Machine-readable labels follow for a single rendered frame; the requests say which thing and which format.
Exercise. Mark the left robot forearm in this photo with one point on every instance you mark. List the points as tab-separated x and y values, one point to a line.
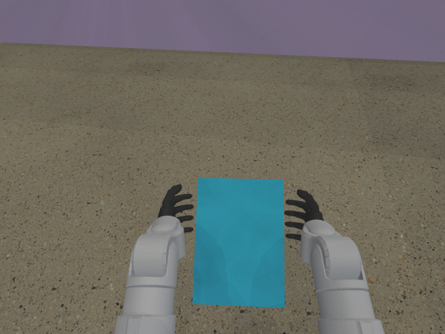
152	278

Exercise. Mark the carton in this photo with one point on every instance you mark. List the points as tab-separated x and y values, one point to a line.
239	243

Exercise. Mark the right robot forearm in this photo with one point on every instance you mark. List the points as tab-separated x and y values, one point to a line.
339	279

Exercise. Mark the robot left hand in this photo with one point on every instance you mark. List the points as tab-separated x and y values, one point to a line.
168	205

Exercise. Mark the robot right hand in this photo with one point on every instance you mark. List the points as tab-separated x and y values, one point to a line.
311	208

